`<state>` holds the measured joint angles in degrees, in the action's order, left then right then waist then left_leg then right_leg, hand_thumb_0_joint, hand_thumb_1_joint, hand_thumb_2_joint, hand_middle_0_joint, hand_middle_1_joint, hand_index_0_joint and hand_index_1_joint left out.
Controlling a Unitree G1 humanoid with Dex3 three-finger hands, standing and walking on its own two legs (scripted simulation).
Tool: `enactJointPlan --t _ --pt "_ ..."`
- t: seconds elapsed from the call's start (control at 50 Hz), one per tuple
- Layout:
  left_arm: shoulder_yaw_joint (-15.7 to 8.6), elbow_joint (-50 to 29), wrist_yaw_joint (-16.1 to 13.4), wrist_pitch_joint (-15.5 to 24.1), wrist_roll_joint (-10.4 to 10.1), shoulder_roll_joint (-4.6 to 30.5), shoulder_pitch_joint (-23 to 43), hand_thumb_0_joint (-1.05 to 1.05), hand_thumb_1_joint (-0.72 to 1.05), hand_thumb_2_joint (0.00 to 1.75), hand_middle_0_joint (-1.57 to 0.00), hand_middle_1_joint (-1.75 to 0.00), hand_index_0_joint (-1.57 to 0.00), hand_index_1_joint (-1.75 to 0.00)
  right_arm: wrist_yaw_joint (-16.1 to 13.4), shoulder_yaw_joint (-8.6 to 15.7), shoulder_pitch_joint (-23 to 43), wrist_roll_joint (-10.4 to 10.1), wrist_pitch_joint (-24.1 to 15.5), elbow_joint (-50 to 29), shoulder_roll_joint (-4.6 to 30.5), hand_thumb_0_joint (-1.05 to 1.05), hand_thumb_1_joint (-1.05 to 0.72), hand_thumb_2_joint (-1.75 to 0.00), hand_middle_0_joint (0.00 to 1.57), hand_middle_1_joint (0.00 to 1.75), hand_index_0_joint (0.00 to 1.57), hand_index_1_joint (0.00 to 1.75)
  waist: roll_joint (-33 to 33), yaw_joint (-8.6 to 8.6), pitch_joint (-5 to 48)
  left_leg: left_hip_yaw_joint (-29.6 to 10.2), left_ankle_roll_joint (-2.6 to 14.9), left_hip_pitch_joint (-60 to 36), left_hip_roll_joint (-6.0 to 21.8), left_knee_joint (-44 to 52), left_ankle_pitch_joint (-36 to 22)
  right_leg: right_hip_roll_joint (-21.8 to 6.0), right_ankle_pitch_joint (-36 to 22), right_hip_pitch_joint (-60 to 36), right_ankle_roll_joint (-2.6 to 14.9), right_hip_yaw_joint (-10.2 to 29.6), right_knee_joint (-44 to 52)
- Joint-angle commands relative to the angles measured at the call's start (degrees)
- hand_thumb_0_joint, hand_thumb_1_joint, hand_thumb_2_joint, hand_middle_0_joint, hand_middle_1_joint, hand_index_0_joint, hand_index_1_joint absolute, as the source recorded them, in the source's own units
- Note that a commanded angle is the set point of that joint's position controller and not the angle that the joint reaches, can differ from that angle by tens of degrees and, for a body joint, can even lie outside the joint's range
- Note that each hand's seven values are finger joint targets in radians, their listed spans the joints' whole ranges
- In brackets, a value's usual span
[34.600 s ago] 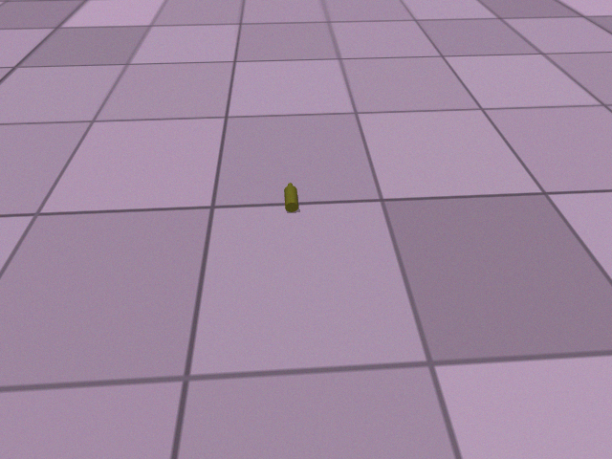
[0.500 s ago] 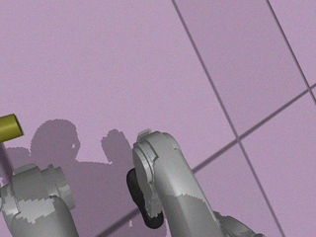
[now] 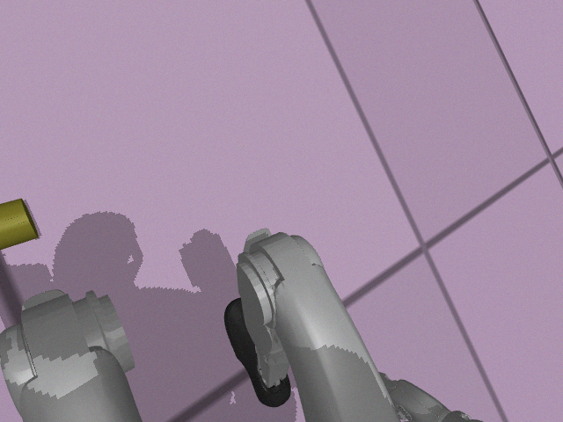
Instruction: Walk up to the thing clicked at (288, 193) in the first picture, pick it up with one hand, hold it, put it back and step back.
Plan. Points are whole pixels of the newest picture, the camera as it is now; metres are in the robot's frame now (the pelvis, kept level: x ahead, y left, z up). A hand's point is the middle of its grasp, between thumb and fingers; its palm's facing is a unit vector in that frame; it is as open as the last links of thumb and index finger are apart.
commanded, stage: withdraw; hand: left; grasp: from above
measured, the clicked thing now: out of the picture +0.42 +0.29 -0.27
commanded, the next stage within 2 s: home in 0.86 s
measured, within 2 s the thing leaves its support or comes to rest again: neither
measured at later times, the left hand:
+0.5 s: hand out of the picture +0.41 +0.30 -0.15, palm faces -0.28 -0.08 -0.96, open 13.8 cm
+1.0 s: hand out of the picture +0.38 +0.27 -0.13, palm faces -0.51 -0.10 -0.86, open 13.6 cm
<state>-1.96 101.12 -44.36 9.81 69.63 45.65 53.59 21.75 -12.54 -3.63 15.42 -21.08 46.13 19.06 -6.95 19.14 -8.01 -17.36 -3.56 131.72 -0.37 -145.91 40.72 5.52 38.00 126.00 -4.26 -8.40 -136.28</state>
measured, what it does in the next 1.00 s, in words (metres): stands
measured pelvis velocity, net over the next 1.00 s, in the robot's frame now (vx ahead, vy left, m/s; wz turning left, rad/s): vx -0.01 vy -0.02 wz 0.15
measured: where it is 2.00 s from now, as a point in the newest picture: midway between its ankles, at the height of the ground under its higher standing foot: (196, 410)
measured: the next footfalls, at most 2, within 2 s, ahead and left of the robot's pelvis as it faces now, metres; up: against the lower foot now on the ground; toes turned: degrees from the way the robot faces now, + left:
none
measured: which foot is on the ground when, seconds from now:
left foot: down 0.00-1.00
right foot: down 0.00-1.00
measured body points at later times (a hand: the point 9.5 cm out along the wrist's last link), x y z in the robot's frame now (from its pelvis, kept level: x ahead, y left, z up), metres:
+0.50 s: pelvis +0.01 +0.00 +0.02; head +0.21 +0.08 +0.41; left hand +0.42 +0.30 -0.10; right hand +0.11 -0.26 -0.08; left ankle +0.07 +0.14 -0.27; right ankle +0.12 -0.12 -0.27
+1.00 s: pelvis -0.01 -0.02 +0.04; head +0.20 +0.06 +0.44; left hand +0.40 +0.27 -0.08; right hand +0.10 -0.30 -0.06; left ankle +0.07 +0.14 -0.27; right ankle +0.12 -0.12 -0.27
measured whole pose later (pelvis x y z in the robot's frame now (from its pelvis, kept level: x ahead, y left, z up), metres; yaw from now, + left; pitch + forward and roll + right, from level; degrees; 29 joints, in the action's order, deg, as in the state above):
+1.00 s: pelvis -0.01 -0.02 +0.04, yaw +8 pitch +32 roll -4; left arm 2.4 87.7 -25.0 9.9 70.8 32.5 52.5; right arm 7.2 -3.5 -8.1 7.8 -4.8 42.6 17.9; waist -1.7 13.3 4.9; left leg -9.2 -3.0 128.6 -0.7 -132.9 36.4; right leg 2.5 36.6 126.3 -1.1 -2.7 -130.7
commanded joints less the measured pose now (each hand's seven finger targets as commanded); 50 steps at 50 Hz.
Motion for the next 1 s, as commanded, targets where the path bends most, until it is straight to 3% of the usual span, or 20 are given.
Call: enactJointPlan --t 0.0,0.12,0.14,0.16,0.2,0.22,0.24,0.28,0.32,0.34,0.36,0.42,0.48,0.54,0.6,0.68,0.76,0.8,0.94,0.98 --pt "-0.05 -4.35 -1.69 -0.12 -1.35 5.88 12.44 0.0 -0.3 0.89 -0.2 -1.0 -0.22 -0.97 -0.76 5.25 -10.44 -0.35 -0.18 0.27 18.43 0.0 -0.89 -0.9 0.2 0.3 0.2 0.3 25.03 3.52 33.89 9.19 3.27 -24.35 2.33 15.16 -8.49 1.64 -12.17 -19.05 5.14 -7.4 13.39" --pt "1.09 -5.84 -1.2 0.49 -2.37 4.86 12.13 0.0 -0.42 0.92 -0.13 -0.94 -0.14 -0.93 -0.77 5.31 -10.46 -0.54 -0.29 0.63 18.05 0.0 -0.89 -0.9 0.2 0.3 0.2 0.3 24.9 3.23 34.45 8.89 3.22 -24.93 2.31 15.4 -8.41 1.5 -12.07 -19.43 5.2 -7.13 13.28" --pt "-1.65 -7.36 -1.87 0.62 -2.58 6.85 11.04 0.0 -0.44 0.93 -0.11 -0.96 -0.12 -0.95 -1.06 6.59 -10.43 -0.74 -0.01 1.19 19.31 0.0 -0.9 -0.9 0.2 0.3 0.2 0.3 26.43 1.32 35.42 8.76 2.88 -26.07 2.3 16.76 -8.73 1.43 -11.95 -19.37 5.36 -7.29 13.26" --pt "-1.08 -8.43 -1.82 0.35 -1.85 6.04 10.35 0.0 -0.44 0.93 -0.11 -0.95 -0.12 -0.94 -0.9 6.97 -10.57 -0.84 0.13 1.29 18.52 0.0 -0.89 -0.9 0.2 0.3 0.2 0.3 27.97 0.63 36.96 8.66 2.61 -27.46 2.36 16.62 -9.93 1.26 -12.73 -18.66 5.53 -7.47 12.22" --pt "-0.28 -11.29 -1.68 -0.02 -1.33 4.83 12.67 0.0 -0.46 0.95 -0.09 -0.97 -0.1 -0.96 -0.41 7.51 -10.14 -0.63 0.34 1.1 17.86 0.0 -0.89 -0.9 0.2 0.3 0.2 0.3 30.43 1.21 38.91 8.79 2.41 -29.1 2.49 16.46 -10.53 1.13 -13.92 -18.0 5.6 -7.46 11.46" --pt "-1.29 -13.55 -1.67 -0.16 -1.34 5.7 14.11 0.0 -0.47 0.96 -0.09 -0.97 -0.09 -0.96 -0.15 7.95 -10.5 -0.76 0.27 1.11 17.92 0.0 -0.89 -0.9 0.2 0.3 0.2 0.3 30.97 1.27 39.2 9.0 2.42 -29.3 2.36 16.5 -10.73 0.81 -14.36 -17.66 5.57 -7.33 11.33" --pt "-3.71 -20.07 -1.99 -0.22 -1.71 7.74 15.45 0.0 -0.47 0.96 -0.09 -0.97 -0.1 -0.96 -0.23 8.92 -10.79 -1.39 0.62 1.17 17.97 0.0 -0.89 -0.9 0.2 0.3 0.2 0.3 33.55 -0.78 43.03 9.34 2.29 -31.22 2.2 17.52 -11.18 0.59 -14.27 -18.16 5.78 -6.91 11.82" --pt "-3.32 -23.78 -1.39 -2.08 -2.51 4.09 7.95 0.0 -0.49 0.98 -0.08 -0.98 -0.08 -0.97 -0.06 10.28 -9.92 -2.83 2.2 0.56 16.52 0.0 -0.89 -0.9 0.2 0.3 0.2 0.3 37.65 -4.09 49.7 10.47 1.91 -35.39 2.16 19.22 -14.33 0.67 -16.71 -18.44 6.47 -6.11 11.69" --pt "-2.8 -26.41 -0.12 -4.39 -3.31 2.29 6.96 0.0 -0.48 0.97 -0.07 -0.98 -0.08 -0.97 0.28 11.76 -9.61 -4.25 3.86 0.89 16.0 0.0 -0.89 -0.9 0.2 0.3 0.2 0.3 36.88 -4.76 49.63 11.64 2.28 -33.03 1.92 19.45 -14.09 0.61 -16.97 -16.66 6.54 -5.32 11.62" --pt "-3.68 -31.06 0.59 -5.49 -4.02 2.64 7.7 0.0 -0.48 0.98 -0.08 -0.98 -0.08 -0.97 0.04 12.86 -9.88 -5.24 4.99 0.56 15.95 0.0 -0.89 -0.9 0.2 0.3 0.2 0.3 36.98 -6.38 53.31 11.89 2.45 -33.67 1.81 20.54 -14.75 0.4 -17.4 -16.62 6.72 -4.84 12.16" --pt "-1.92 -31.35 1.66 -7.0 -4.54 -0.24 6.2 0.0 -0.49 0.98 -0.08 -0.98 -0.08 -0.98 -0.14 13.39 -9.89 -6.12 6.23 0.25 15.03 0.0 -0.89 -0.9 0.2 0.3 0.2 0.3 36.47 -6.66 54.82 12.66 2.83 -33.5 1.7 20.92 -14.98 0.54 -17.89 -17.71 6.88 -3.86 13.1" --pt "1.92 -30.71 6.18 -10.85 -6.08 -6.43 5.62 0.0 -0.49 0.98 -0.1 -0.97 -0.09 -0.97 -1.09 15.22 -10.75 -8.28 9.02 0.2 13.79 0.0 -0.89 -0.9 0.2 0.3 0.2 0.3 28.44 -6.59 51.02 13.65 4.13 -27.27 1.43 22.64 -10.94 0.81 -14.28 -16.51 6.67 -2.05 16.28" --pt "2.83 -36.99 11.6 -12.8 -7.58 -6.49 9.0 0.0 -0.49 0.99 -0.1 -0.97 -0.1 -0.97 -2.97 16.97 -13.35 -9.4 11.36 0.16 12.73 0.0 -0.9 -0.9 0.2 0.3 0.2 0.3 23.83 -7.62 54.81 14.48 4.73 -28.63 0.9 25.26 -10.35 0.47 -12.58 -21.1 6.5 -0.07 19.99" --pt "6.73 -33.67 17.68 -13.44 -8.99 -11.93 9.97 0.0 -0.49 0.98 -0.14 -0.93 -0.12 -0.95 -5.36 18.13 -13.11 -10.46 13.8 -0.88 11.4 0.0 -0.9 -0.91 0.2 0.3 0.2 0.3 15.72 -5.66 48.81 14.11 5.21 -25.85 0.4 26.96 -6.56 0.17 -7.84 -19.86 6.43 1.01 23.21" --pt "8.33 -31.13 23.31 -11.54 -9.1 -11.99 10.62 0.0 -0.46 0.97 -0.15 -0.93 -0.14 -0.94 -8.16 17.59 -12.36 -10.51 15.22 -2.29 9.99 0.0 -0.9 -0.9 0.2 0.3 0.2 0.3 9.79 -5.44 43.91 14.72 5.74 -20.82 -0.27 27.17 -3.52 -0.05 -2.59 -21.37 6.26 2.84 25.65" --pt "9.0 -28.97 26.97 -8.66 -7.79 -11.26 11.06 0.0 -0.48 0.99 -0.11 -0.97 -0.11 -0.98 -11.33 16.3 -11.63 -10.45 16.5 -4.5 8.99 0.0 -0.89 -0.9 0.2 0.3 0.2 0.3 6.87 -6.13 40.35 15.64 5.72 -19.77 -0.97 28.39 -1.95 -0.67 1.02 -23.02 6.23 4.05 27.74" --pt "7.55 -27.93 26.53 -5.16 -4.88 -8.33 13.5 0.0 -0.46 0.98 -0.12 -0.96 -0.12 -0.96 -13.98 14.92 -11.12 -10.28 17.05 -5.8 8.74 0.0 -0.89 -0.9 0.2 0.3 0.2 0.3 8.83 -7.05 40.4 16.01 5.44 -20.75 -1.46 28.9 -0.95 -1.3 1.78 -21.08 6.67 3.87 26.73" --pt "7.21 -25.8 25.05 -3.76 -3.16 -8.11 14.28 0.0 -0.44 0.96 -0.14 -0.94 -0.13 -0.94 -14.76 14.29 -11.25 -9.81 17.01 -6.13 8.72 0.0 -0.89 -0.9 0.2 0.3 0.2 0.3 10.3 -6.44 40.48 16.02 5.29 -21.23 -1.42 28.36 -1.43 -1.44 0.5 -19.73 6.8 3.42 25.1" --pt "2.03 -19.06 15.43 0.91 1.71 -0.11 18.23 0.0 -0.46 0.96 -0.1 -0.97 -0.11 -0.97 -15.37 12.32 -12.85 -6.94 15.07 -5.05 10.0 0.0 -0.89 -0.89 0.2 0.3 0.2 0.3 16.12 -5.31 44.86 15.82 4.93 -23.4 -0.87 23.82 -4.6 -1.54 -3.17 -18.23 6.45 2.91 20.4" --pt "-1.32 -20.01 12.42 1.78 2.0 3.45 19.97 0.0 -0.32 0.89 -0.24 -0.81 -0.22 -0.81 -15.08 12.31 -13.9 -5.92 14.42 -4.48 10.34 0.0 -0.88 -0.89 0.2 0.3 0.2 0.3 18.7 -5.78 46.54 16.15 4.74 -23.37 -0.84 22.77 -5.33 -1.79 -3.16 -19.56 6.25 3.39 20.14"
